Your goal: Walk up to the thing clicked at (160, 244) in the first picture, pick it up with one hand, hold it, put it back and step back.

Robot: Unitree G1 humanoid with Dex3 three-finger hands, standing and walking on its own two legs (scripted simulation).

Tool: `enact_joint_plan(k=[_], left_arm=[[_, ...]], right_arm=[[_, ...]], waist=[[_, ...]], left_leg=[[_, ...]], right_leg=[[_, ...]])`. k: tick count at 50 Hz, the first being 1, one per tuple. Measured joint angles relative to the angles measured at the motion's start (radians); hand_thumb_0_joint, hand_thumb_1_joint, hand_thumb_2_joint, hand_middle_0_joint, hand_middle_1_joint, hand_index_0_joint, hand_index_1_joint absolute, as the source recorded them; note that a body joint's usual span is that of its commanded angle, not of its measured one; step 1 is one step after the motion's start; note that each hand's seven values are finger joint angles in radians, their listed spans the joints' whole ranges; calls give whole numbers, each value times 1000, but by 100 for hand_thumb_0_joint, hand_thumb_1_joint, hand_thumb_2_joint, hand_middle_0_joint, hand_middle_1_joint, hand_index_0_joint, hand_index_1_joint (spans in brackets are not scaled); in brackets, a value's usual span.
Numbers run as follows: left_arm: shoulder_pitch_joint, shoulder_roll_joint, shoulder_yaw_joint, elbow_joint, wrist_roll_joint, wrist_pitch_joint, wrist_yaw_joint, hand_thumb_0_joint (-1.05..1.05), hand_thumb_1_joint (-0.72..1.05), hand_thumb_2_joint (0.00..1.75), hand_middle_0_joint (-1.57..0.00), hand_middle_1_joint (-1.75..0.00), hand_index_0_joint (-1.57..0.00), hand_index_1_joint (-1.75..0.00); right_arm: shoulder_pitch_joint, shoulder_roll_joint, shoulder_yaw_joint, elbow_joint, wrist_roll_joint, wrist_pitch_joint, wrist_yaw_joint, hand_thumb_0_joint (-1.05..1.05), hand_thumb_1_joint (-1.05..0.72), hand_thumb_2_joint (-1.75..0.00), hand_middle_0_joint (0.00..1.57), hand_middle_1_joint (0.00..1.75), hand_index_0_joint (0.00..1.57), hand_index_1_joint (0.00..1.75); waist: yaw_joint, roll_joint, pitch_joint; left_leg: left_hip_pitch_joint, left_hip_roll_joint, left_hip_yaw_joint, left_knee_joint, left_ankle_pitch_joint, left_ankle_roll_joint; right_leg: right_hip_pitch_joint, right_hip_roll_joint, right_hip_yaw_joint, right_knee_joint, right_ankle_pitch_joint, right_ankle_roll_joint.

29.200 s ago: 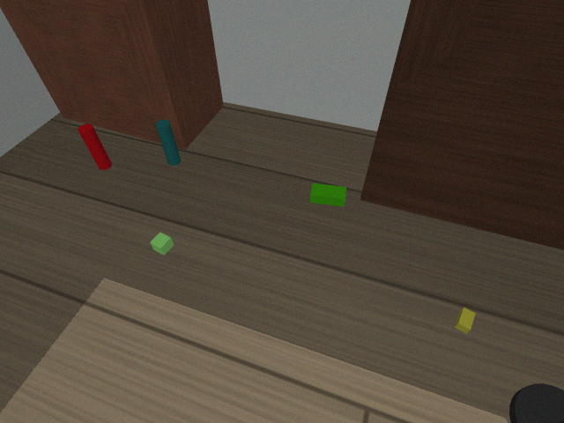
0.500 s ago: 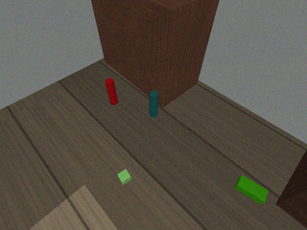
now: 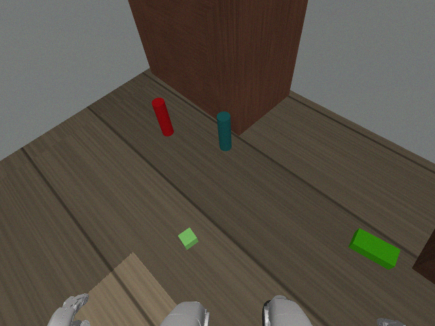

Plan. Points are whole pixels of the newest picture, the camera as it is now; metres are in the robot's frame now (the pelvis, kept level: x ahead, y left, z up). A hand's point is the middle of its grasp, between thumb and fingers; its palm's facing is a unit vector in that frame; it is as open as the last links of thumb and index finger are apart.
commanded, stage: walk up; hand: left
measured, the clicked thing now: (188, 238) +0.49 +0.21 -0.73
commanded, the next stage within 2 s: none
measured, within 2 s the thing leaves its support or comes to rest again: neither
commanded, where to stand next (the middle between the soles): +0.09 +0.01 m, yaw -6 degrees
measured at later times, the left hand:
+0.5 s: hand out of the picture +0.08 +0.27 -0.14, palm faces -0.10 -0.93 -0.36, open 7.4 cm
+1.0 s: hand out of the picture +0.07 +0.27 -0.14, palm faces -0.12 -0.92 -0.38, open 7.4 cm
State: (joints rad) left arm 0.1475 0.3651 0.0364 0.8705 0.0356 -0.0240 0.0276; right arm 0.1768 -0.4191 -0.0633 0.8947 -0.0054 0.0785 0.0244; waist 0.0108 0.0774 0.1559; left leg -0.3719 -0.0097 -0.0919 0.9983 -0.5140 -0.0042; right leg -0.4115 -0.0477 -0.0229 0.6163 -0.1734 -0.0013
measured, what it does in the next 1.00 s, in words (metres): steps on the spot: left foot, then right foot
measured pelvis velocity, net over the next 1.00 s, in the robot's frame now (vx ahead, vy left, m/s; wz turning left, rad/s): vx -0.02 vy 0.01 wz -0.12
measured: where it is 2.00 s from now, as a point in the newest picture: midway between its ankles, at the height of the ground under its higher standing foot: outside the picture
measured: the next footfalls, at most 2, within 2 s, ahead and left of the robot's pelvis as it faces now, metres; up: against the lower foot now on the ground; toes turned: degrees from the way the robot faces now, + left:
left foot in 0.08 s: +0.03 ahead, +0.15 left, +0.00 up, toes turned -1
right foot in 0.38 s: +0.02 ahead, -0.11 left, +0.00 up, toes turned -2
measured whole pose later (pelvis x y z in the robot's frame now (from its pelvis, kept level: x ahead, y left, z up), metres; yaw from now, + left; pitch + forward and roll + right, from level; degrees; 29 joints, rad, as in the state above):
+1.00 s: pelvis -0.02 +0.01 +0.00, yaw -7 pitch -4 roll -2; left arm 0.22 0.38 0.05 0.98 0.02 0.00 -0.02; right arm 0.13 -0.39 -0.04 0.94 -0.02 0.01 0.01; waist 0.01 0.05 0.12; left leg -0.41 0.07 -0.01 0.74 -0.37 0.01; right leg -0.21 0.02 0.00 0.63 -0.37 -0.01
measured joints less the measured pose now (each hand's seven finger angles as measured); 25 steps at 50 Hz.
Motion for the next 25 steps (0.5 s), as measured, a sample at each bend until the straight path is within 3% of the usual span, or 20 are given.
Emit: enact_joint_plan(k=[3, 4, 6, 9, 12, 18, 19, 20, 22, 25], left_arm=[[-11, 22, 8, -8, -1, 15, -6, 0, 89, 90, -21, -30, -21, -30], [-17, 35, 11, -8, -6, 23, -7, 0, 90, 90, -21, -30, -21, -30], [-17, 56, 22, 5, -20, 44, -5, 0, 90, 90, -21, -30, -21, -30], [-9, 52, 24, 47, -27, 70, -4, 0, 90, 90, -21, -30, -20, -29], [8, 62, 24, 53, -38, 66, -13, 0, 90, 90, -21, -30, -20, -29], [39, 53, 15, 81, -24, 51, -34, 0, 90, 90, -20, -30, -20, -29], [44, 47, 12, 85, -20, 45, -36, 1, 90, 90, -20, -30, -20, -29], [43, 35, 10, 93, -15, 37, -38, 1, 90, 90, -20, -30, -20, -29], [40, 7, 4, 99, -7, 20, -43, 1, 90, 90, -20, -30, -20, -29], [69, 4, 2, 73, -7, -1, -51, 1, 90, 90, -21, -30, -21, -29]], right_arm=[[30, 5, 4, 31, -3, -14, 1, 1, -91, -90, 20, 30, 20, 30], [33, 13, 3, 45, -8, -23, -2, 1, -91, -90, 20, 30, 20, 30], [34, 40, 7, 63, -24, -33, -8, 1, -91, -90, 20, 30, 20, 30], [56, 49, 14, 67, -26, -45, -8, 1, -91, -89, 20, 30, 20, 30], [53, 61, 22, 67, -28, -58, -19, 1, -90, -89, 20, 31, 20, 30], [22, 39, 20, 28, -27, -106, -23, 1, -90, -89, 21, 31, 20, 30], [18, 29, 19, 20, -26, -107, -21, 1, -90, -89, 21, 31, 20, 30], [13, 17, 16, 15, -24, -106, -21, 1, -90, -89, 21, 31, 20, 30], [14, -1, 11, 14, -11, -97, -26, 1, -90, -89, 21, 31, 20, 30], [16, 10, 19, 23, -7, -84, -32, 1, -90, -90, 20, 30, 20, 30]], waist=[[1, -19, -13], [3, -45, -8], [18, -114, 2], [-22, -96, -25], [-14, -111, -37], [-3, -122, -34], [-1, -115, -36], [-3, -92, -30], [-20, -40, -21], [5, -76, -42]], left_leg=[[68, 23, 34, -216, 34, -5], [87, 11, 51, -261, 94, -9], [112, -25, 99, -274, 110, -3], [104, 1, 67, -277, 112, 10], [109, 18, 75, -332, 144, 7], [109, 40, 121, -348, 148, 0], [106, 49, 129, -333, 137, -2], [107, 67, 127, -313, 124, -6], [93, 96, 90, -251, 124, 8], [37, 46, 94, -117, -27, 24]], right_leg=[[-31, -20, -2, 54, -22, 14], [-43, -36, 12, 86, -35, 21], [-65, -50, 79, 150, -95, 1], [-77, 50, 131, 318, -291, -19], [-72, 100, 158, 425, -287, -28], [86, 61, 85, 161, -326, -12], [119, 58, 69, 91, -313, -16], [145, 70, 57, 39, -219, -16], [187, 99, 24, -5, -162, -14], [201, 70, 54, -5, -174, -26]])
